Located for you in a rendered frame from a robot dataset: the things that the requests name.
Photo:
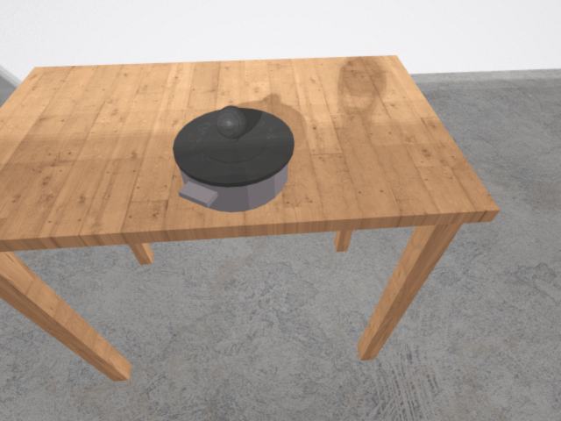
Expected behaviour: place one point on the knob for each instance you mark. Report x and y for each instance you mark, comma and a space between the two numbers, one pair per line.
231, 122

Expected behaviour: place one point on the table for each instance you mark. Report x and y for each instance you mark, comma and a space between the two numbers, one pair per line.
86, 159

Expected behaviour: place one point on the pot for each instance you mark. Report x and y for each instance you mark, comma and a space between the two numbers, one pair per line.
234, 199

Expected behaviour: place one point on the lid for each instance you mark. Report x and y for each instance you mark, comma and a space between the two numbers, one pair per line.
206, 156

